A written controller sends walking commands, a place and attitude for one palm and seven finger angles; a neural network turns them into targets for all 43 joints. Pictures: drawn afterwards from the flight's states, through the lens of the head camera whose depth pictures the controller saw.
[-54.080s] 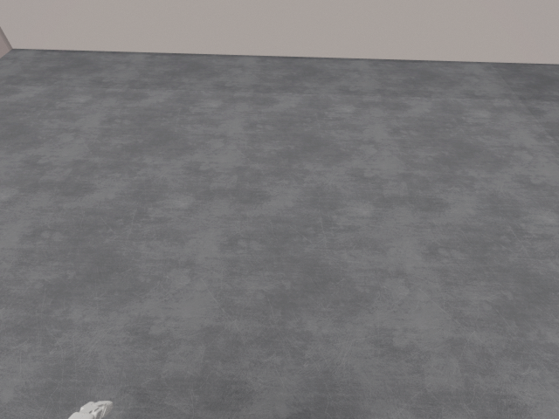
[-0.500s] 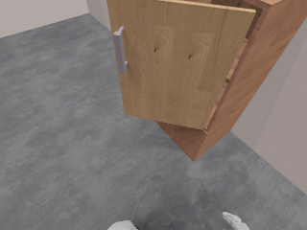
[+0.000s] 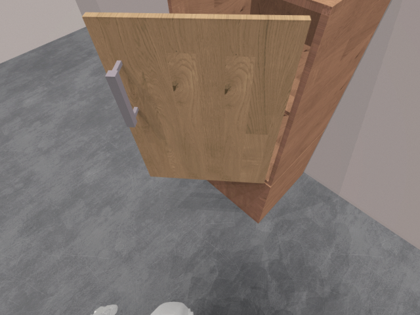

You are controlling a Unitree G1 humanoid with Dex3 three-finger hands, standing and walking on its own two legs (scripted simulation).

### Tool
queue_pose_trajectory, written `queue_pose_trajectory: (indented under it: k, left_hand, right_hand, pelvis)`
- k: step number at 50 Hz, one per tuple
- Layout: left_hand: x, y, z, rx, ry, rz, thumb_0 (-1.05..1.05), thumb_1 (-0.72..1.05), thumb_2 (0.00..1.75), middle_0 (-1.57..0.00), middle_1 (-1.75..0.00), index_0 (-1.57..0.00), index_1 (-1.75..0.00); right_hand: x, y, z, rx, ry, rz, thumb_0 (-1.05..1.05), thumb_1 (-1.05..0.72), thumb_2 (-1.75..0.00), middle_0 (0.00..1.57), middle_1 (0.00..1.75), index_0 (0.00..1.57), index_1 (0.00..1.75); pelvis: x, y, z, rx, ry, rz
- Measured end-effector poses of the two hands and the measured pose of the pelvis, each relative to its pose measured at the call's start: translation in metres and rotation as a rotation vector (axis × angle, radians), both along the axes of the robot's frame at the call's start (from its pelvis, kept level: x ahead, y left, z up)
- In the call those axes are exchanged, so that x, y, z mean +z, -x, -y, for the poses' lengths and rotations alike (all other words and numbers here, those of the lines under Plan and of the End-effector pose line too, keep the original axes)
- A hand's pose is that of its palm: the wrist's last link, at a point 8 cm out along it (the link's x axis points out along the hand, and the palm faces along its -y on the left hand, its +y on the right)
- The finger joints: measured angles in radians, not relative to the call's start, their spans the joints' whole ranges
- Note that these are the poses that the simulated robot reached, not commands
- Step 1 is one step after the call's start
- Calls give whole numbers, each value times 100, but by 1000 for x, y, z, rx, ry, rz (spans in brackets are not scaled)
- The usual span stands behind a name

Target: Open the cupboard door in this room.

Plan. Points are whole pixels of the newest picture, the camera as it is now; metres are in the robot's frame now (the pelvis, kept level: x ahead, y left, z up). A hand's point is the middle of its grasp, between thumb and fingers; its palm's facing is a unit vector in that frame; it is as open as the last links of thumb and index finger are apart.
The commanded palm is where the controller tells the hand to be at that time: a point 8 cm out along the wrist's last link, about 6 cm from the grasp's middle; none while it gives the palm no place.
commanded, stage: come to a stop and stand still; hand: left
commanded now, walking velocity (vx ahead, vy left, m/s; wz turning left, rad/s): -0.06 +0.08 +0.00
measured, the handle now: (125, 95) +0.56 +0.23 +0.07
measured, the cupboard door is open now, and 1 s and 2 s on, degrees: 39 39 39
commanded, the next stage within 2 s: look again from close up in 0.60 s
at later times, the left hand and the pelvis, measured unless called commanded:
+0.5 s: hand out of the picture -0.01 +0.26 -0.16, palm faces -0.01 -0.96 -0.27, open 7.4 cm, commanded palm none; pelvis -0.04 +0.06 +0.00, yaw -2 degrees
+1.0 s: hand out of the picture +0.01 +0.21 -0.16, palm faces -0.04 -0.97 -0.22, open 7.3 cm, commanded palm none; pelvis -0.02 +0.03 +0.00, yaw -2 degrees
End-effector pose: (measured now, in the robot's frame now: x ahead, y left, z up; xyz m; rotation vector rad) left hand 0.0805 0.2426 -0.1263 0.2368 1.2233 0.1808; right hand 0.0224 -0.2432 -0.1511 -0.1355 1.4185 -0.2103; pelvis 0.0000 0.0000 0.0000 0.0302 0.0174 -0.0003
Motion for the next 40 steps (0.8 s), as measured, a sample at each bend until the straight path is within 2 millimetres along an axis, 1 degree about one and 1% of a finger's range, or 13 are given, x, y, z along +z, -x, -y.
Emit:
queue_pose_trajectory:
  k: [4, 8, 12, 15, 18, 20, 23, 26, 30, 35, 40]
  left_hand:
    - [-1, 5, 5, 1, 32, -4, 1, 91, 90, -20, -30, -20, -30]
    - [-9, 17, 0, 11, 61, -6, 1, 91, 90, -20, -30, -20, -30]
    - [-20, 31, -17, 15, 61, 5, 1, 90, 90, -21, -30, -21, -30]
    - [-17, 44, -31, 12, 51, 2, 1, 90, 90, -20, -30, -20, -30]
    - [-12, 58, -43, 7, 35, -2, 1, 91, 90, -20, -30, -20, -30]
    - [-8, 69, -49, 3, 24, -15, 1, 91, 90, -20, -30, -20, -30]
    - [-3, 85, -57, -4, 10, -50, 1, 91, 90, -20, -30, -20, -30]
    - [0, 99, -62, 1, 1, -84, 1, 91, 90, -20, -30, -20, -30]
    - [2, 112, -61, 11, 2, -124, 1, 91, 90, -20, -30, -20, -30]
    - [1, 116, -51, 13, 19, -158, 1, 91, 90, -20, -30, -20, -30]
    - [-3, 105, -36, 2, 45, -158, 1, 91, 90, -20, -30, -20, -30]
  right_hand:
    - [8, -9, -6, 17, -3, 27, 1, -91, -90, 20, 29, 19, 30]
    - [13, -19, -19, 40, 4, 86, 1, -91, -90, 20, 29, 19, 30]
    - [12, -30, -35, 57, 26, 216, 1, -90, -90, 20, 29, 20, 30]
    - [14, -32, -52, 78, 10, 279, 1, -90, -90, 20, 29, 20, 30]
    - [11, -31, -69, 93, -25, 310, 1, -90, -90, 20, 29, 20, 30]
    - [11, -28, -76, 88, -46, 319, 1, -91, -90, 20, 29, 20, 30]
    - [12, -22, -79, 83, -55, 322, 0, -92, -90, 20, 29, 20, 30]
    - [11, -11, -76, 84, -51, 294, 0, -92, -90, 21, 29, 20, 30]
    - [8, 10, -70, 83, -43, 221, 0, -92, -90, 20, 29, 20, 30]
    - [5, 35, -62, 66, -37, 128, 1, -91, -90, 20, 29, 20, 30]
    - [5, 52, -59, 48, -39, 63, 1, -91, -90, 20, 29, 20, 30]
  pelvis:
    - [5, 4, -5, 2, -3, -4]
    - [3, 10, -15, 0, 4, -1]
    - [-9, 16, -35, -1, 30, 21]
    - [-10, 21, -44, -19, 24, 48]
    - [-9, 28, -51, -28, 21, 62]
    - [-7, 32, -54, -34, 20, 61]
    - [-4, 35, -58, -40, 18, 50]
    - [-2, 37, -59, -41, 15, 39]
    - [0, 36, -59, -39, 12, 30]
    - [2, 32, -55, -38, 10, 29]
    - [3, 27, -48, -36, 10, 31]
